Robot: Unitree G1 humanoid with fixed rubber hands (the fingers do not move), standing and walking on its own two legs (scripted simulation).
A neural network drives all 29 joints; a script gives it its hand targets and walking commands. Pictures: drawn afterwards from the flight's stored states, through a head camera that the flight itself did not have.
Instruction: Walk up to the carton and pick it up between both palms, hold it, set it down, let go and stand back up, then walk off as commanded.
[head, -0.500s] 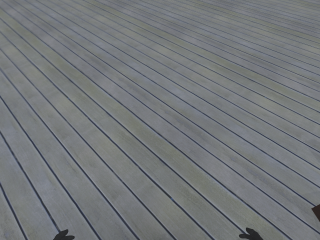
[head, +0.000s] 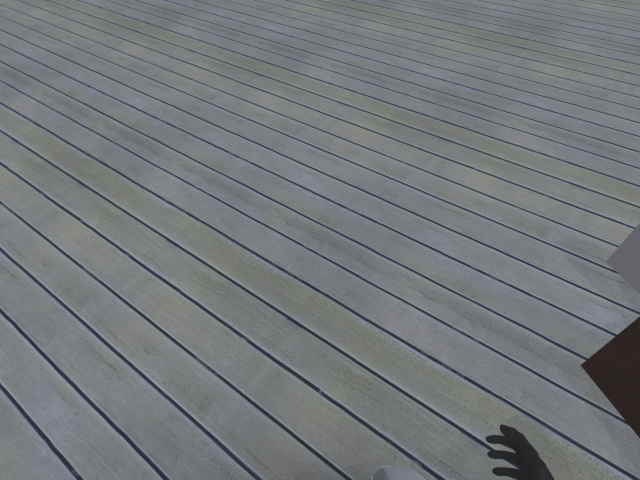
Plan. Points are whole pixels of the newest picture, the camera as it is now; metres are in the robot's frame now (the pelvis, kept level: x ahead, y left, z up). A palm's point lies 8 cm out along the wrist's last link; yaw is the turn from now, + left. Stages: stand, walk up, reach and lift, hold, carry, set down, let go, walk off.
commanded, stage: walk up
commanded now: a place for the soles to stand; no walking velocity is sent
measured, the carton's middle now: out of the picture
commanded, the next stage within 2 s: none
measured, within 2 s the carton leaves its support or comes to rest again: neither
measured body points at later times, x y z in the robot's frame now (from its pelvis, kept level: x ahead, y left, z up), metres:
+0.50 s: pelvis -0.04 -0.09 -0.01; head +0.01 -0.10 +0.44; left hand +0.16 +0.17 -0.12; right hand -0.03 -0.42 -0.12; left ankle +0.03 -0.02 -0.72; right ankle +0.01 -0.14 -0.73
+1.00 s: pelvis -0.11 -0.19 -0.01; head -0.10 -0.22 +0.44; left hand +0.19 +0.00 -0.09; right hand -0.24 -0.49 -0.13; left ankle +0.00 -0.08 -0.68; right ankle -0.11 -0.30 -0.73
